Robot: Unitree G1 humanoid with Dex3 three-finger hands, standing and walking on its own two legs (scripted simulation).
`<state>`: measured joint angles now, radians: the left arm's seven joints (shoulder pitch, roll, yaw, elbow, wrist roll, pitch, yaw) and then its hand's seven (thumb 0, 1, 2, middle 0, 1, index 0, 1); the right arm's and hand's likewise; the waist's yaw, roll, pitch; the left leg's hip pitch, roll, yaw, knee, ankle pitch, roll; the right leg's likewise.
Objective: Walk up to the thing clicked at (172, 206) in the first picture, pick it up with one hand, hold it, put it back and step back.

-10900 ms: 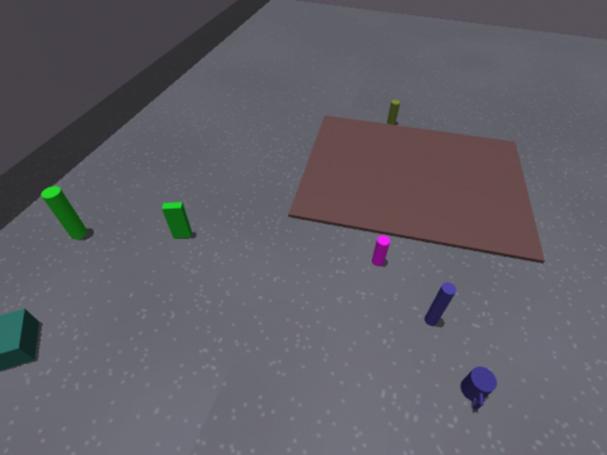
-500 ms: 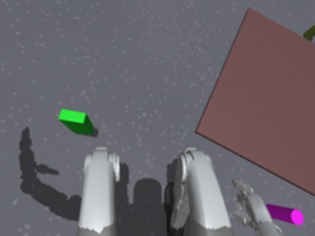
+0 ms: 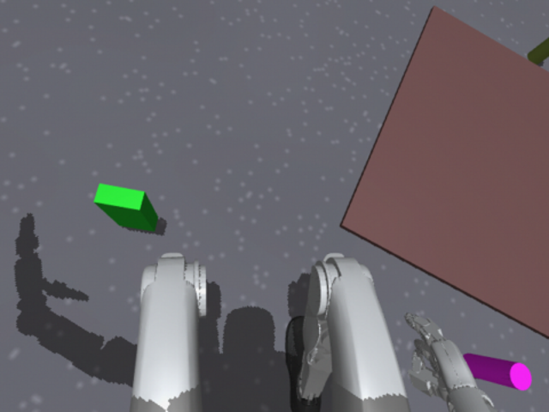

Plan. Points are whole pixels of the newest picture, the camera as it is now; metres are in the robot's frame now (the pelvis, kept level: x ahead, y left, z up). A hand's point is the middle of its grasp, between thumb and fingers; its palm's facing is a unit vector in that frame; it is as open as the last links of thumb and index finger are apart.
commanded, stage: approach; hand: left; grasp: from the side
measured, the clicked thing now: (130, 210) +0.43 +0.26 -0.30
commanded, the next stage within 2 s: close in in 0.54 s
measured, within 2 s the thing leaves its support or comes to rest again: neither
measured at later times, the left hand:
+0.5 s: hand (24, 218) +0.37 +0.38 -0.18, palm faces +0.21 -0.98 +0.03, open 17.6 cm
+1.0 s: hand (101, 223) +0.39 +0.30 -0.26, palm faces +0.22 -0.98 +0.04, open 17.6 cm
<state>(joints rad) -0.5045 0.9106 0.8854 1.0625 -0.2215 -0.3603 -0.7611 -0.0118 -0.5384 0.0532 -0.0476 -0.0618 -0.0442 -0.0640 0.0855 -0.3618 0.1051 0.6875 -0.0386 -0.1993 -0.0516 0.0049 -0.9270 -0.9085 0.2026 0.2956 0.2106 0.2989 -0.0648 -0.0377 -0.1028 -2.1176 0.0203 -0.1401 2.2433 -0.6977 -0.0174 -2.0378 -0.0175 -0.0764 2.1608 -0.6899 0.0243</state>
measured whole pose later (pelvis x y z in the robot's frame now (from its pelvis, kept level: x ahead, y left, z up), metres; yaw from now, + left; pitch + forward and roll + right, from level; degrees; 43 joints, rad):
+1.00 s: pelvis -0.02 +0.01 -0.11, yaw -8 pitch +13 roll -15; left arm -0.54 0.81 0.69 1.40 -0.20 -1.02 -0.37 -0.01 -0.61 0.01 -0.08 -0.12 -0.09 -0.10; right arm -0.15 -0.39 0.42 0.61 -0.30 -0.08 0.10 0.00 -0.94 -0.90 0.20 0.30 0.21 0.30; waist -0.20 -0.25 0.24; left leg -2.21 0.01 -0.34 2.66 -0.70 -0.02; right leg -2.08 0.06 -0.20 2.44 -0.62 0.05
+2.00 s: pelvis -0.02 +0.02 -0.11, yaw -10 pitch +11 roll -17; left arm -0.54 0.74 0.50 1.40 -0.11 -1.16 0.01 -0.01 -0.37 0.24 -0.22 -0.22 -0.21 -0.22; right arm -0.20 -0.36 0.48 0.58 -0.36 0.00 0.16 0.00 -0.91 -0.90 0.20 0.30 0.21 0.30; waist -0.21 -0.27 0.28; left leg -2.21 0.01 -0.38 2.68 -0.72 -0.02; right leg -2.06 0.07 -0.24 2.42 -0.61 0.07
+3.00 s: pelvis -0.02 +0.02 -0.11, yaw -10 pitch +11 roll -19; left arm -0.57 0.79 0.51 1.40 -0.11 -1.15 0.02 -0.02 -0.39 0.67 -0.92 -1.15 -0.94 -1.13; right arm -0.20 -0.36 0.50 0.57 -0.36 0.02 0.16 0.00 -0.90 -0.90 0.20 0.30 0.21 0.30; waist -0.21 -0.28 0.29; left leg -2.20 0.02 -0.40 2.68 -0.72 0.00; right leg -2.04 0.08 -0.25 2.40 -0.61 0.07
